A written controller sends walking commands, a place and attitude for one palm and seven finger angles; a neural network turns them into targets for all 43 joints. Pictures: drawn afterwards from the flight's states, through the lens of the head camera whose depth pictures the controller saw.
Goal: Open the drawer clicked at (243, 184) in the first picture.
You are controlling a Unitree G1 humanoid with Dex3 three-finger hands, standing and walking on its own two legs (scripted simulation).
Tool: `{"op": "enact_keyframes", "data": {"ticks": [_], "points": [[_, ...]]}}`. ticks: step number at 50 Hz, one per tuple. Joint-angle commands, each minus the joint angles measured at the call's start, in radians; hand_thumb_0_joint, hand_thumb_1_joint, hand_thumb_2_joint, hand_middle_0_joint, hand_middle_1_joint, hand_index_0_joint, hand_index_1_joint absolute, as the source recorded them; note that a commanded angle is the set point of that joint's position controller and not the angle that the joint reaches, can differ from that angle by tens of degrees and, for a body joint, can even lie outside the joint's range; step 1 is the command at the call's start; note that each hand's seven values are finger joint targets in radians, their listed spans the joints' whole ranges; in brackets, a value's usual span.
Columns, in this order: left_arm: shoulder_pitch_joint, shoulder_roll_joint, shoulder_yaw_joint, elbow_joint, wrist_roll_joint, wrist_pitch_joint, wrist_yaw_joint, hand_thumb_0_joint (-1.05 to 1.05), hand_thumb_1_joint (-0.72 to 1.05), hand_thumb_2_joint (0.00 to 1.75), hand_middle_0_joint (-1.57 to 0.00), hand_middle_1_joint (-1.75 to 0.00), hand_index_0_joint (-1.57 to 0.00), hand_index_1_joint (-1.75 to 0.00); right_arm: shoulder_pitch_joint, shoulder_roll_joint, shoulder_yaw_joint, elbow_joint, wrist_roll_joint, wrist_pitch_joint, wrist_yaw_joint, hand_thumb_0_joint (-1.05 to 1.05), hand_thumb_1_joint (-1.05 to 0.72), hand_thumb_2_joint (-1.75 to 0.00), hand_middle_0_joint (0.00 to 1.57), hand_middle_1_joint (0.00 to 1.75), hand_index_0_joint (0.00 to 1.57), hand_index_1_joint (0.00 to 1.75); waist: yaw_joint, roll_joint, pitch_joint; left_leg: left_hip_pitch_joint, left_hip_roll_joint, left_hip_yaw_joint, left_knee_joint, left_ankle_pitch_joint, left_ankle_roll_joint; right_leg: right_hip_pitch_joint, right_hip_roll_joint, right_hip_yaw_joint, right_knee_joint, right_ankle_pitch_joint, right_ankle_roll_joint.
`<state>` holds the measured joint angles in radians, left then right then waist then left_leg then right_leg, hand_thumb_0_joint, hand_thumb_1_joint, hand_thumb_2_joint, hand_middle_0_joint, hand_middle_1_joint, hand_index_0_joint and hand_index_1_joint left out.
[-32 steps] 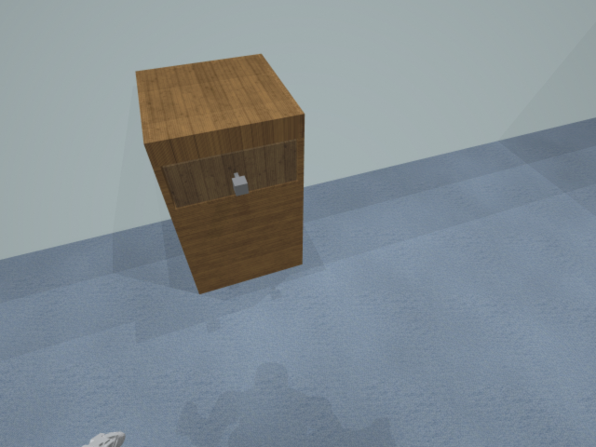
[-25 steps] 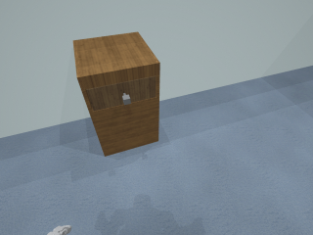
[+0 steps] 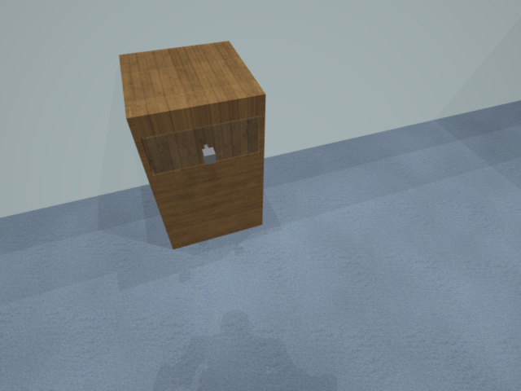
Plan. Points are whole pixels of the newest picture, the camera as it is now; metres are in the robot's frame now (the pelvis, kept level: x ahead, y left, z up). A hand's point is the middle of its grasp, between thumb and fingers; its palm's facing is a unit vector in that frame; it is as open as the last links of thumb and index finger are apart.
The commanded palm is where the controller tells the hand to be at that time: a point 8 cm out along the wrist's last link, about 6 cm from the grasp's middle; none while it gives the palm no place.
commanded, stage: stand and wait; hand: left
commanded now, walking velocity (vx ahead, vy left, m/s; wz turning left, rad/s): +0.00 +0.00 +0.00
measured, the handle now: (208, 152) +0.87 +0.23 -0.22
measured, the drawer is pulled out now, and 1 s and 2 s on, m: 0.00 0.00 0.00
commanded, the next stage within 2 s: look at it before walking up in 0.18 s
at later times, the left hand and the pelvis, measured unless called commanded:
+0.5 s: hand out of the picture +0.07 +0.24 -0.16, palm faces -0.03 -0.95 -0.32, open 7.3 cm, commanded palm none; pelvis +0.00 +0.00 +0.00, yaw +0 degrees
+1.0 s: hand out of the picture +0.08 +0.24 -0.16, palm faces -0.02 -0.95 -0.32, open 7.3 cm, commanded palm none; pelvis +0.01 +0.00 +0.00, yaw +0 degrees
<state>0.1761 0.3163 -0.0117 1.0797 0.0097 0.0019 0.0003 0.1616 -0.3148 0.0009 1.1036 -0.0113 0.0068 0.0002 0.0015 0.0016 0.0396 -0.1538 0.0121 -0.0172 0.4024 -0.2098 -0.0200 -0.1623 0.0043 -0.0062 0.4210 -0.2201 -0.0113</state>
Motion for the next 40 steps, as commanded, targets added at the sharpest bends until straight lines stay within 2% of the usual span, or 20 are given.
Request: {"op": "enact_keyframes", "data": {"ticks": [1,10,17,30,33,40], "points": [[-0.041,0.193,0.039,-0.06,0.0,-0.024,0.014,0.0,0.9,0.9,-0.2,-0.3,-0.2,-0.3,-0.046,-0.186,-0.031,-0.064,0.001,-0.034,-0.014,0.0,-0.9,-0.9,0.2,0.3,0.2,0.3,0.0,-0.002,-0.051,-0.002,0.093,-0.076,-0.068,0.077,0.04,-0.011,-0.117,0.114,-0.104,0.04,-0.019],[-0.04,0.188,0.039,-0.053,0.001,-0.024,0.014,0.0,0.9,0.9,-0.2,-0.3,-0.2,-0.3,-0.043,-0.183,-0.031,-0.052,0.001,-0.035,-0.014,0.0,-0.9,-0.9,0.2,0.3,0.2,0.3,0.004,-0.001,-0.031,-0.012,0.095,-0.079,-0.08,0.076,0.041,-0.017,-0.115,0.112,-0.105,0.042,-0.016],[-0.043,0.193,0.039,-0.054,0.002,-0.027,0.015,0.0,0.9,0.9,-0.2,-0.3,-0.2,-0.3,-0.044,-0.186,-0.032,-0.051,0.002,-0.035,-0.014,0.0,-0.9,-0.9,0.2,0.3,0.2,0.3,0.0,-0.017,-0.046,0.006,0.096,-0.077,-0.076,0.098,0.04,-0.012,-0.117,0.114,-0.107,0.073,-0.017],[-0.043,0.193,0.039,-0.055,0.003,-0.027,0.014,0.0,0.9,0.9,-0.2,-0.3,-0.2,-0.3,-0.058,-0.191,-0.032,-0.054,0.002,-0.036,-0.013,0.0,-0.9,-0.9,0.2,0.3,0.2,0.3,0.001,0.004,-0.048,0.018,0.098,-0.077,-0.084,0.106,0.041,-0.007,-0.118,0.113,-0.11,0.091,-0.015],[-0.049,0.198,0.041,-0.055,0.003,-0.028,0.014,0.0,0.9,0.9,-0.2,-0.3,-0.2,-0.3,-0.055,-0.195,-0.032,-0.056,0.003,-0.036,-0.014,0.0,-0.9,-0.9,0.2,0.3,0.2,0.3,0.0,-0.011,-0.056,0.02,0.1,-0.079,-0.081,0.126,0.041,0.003,-0.115,0.109,-0.104,0.115,-0.014],[-0.041,0.2,0.041,-0.051,0.002,-0.03,0.015,0.0,0.9,0.9,-0.2,-0.3,-0.2,-0.3,-0.062,-0.194,-0.031,-0.054,0.004,-0.038,-0.015,0.0,-0.9,-0.9,0.2,0.3,0.2,0.3,0.002,-0.003,-0.072,0.036,0.102,-0.073,-0.079,0.163,0.041,0.023,-0.122,0.108,-0.102,0.168,-0.015]]}}
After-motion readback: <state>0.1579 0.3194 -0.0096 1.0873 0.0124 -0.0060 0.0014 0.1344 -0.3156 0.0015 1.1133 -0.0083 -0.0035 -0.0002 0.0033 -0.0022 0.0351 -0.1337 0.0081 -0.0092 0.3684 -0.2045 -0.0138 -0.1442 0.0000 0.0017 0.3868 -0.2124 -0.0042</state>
